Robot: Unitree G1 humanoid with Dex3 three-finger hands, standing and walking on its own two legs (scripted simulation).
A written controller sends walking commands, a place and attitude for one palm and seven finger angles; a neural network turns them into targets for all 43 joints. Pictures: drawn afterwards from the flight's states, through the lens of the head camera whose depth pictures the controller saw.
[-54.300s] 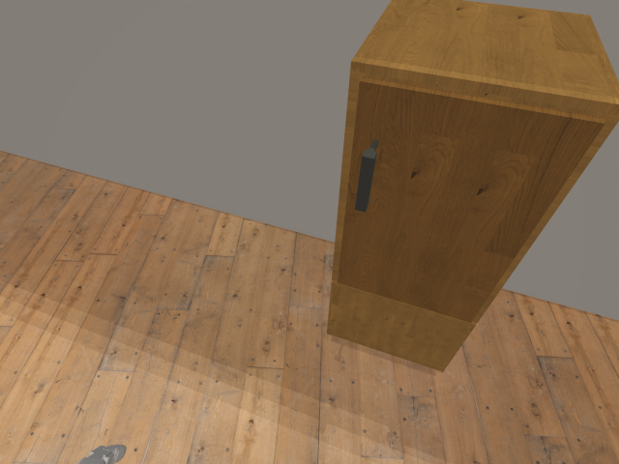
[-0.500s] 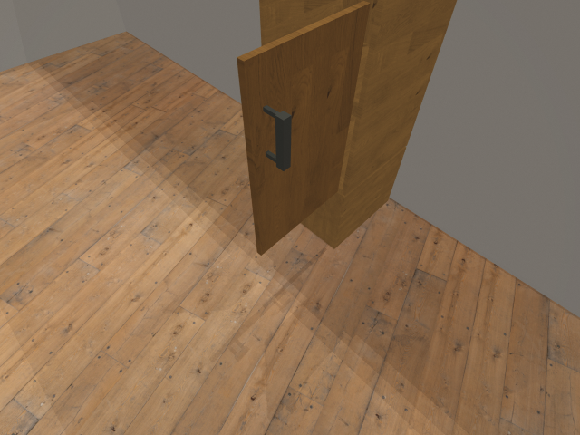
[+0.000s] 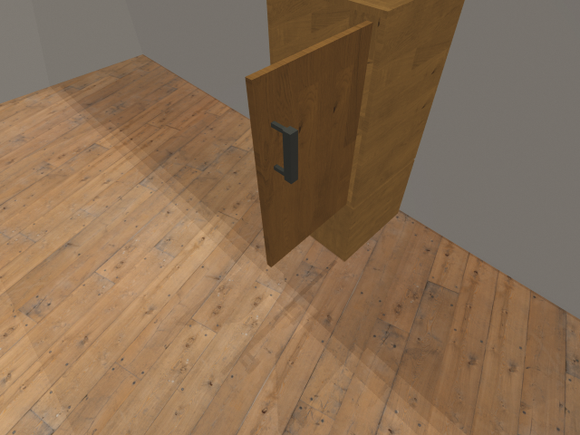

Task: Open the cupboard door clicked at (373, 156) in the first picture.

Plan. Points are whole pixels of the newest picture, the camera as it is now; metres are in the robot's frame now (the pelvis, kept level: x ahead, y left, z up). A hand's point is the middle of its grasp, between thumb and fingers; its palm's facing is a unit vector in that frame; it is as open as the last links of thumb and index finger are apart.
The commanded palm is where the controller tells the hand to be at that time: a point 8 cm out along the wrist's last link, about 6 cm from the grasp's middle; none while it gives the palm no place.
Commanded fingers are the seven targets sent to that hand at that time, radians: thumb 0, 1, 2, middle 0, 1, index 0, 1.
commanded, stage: let the arm hang, fingers relaxed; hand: left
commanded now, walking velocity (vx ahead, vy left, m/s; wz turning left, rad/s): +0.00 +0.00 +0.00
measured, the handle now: (283, 152) +0.66 +0.05 +0.01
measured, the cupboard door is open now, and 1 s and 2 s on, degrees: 91 91 91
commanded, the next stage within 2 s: look to check the result in 0.30 s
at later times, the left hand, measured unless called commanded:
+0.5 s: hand out of the picture +0.00 +0.17 -0.17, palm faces +0.05 -0.98 -0.20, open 7.4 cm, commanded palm none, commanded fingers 0.00 0.90 0.90 -0.20 -0.30 -0.20 -0.30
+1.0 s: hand out of the picture +0.05 +0.17 -0.16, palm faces +0.03 -0.97 -0.25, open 7.4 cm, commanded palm none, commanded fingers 0.00 0.90 0.90 -0.20 -0.30 -0.20 -0.30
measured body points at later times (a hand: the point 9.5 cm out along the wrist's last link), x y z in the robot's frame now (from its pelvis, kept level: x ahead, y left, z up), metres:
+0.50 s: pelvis +0.01 +0.00 +0.00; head +0.03 -0.01 +0.45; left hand +0.00 +0.22 -0.15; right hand -0.01 -0.21 -0.17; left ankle +0.03 +0.11 -0.74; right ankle +0.01 -0.08 -0.74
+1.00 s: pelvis +0.02 -0.02 +0.00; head +0.04 -0.04 +0.45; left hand +0.05 +0.23 -0.15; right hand +0.04 -0.25 -0.17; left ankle +0.03 +0.11 -0.74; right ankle +0.01 -0.08 -0.74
